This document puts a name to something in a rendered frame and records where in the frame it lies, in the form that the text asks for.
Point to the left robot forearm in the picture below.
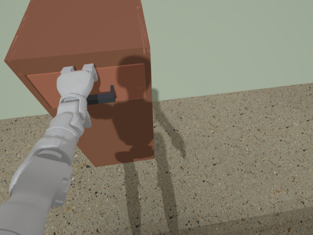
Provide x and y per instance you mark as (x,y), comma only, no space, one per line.
(62,136)

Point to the drawer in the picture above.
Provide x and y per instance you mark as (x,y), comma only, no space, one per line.
(128,82)

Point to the handle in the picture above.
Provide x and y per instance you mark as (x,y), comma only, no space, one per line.
(101,98)

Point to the left robot hand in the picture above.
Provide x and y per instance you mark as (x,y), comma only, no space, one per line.
(77,82)

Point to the robot left upper arm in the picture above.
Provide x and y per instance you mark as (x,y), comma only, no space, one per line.
(41,185)

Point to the cabinet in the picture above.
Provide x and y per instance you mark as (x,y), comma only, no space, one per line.
(61,33)

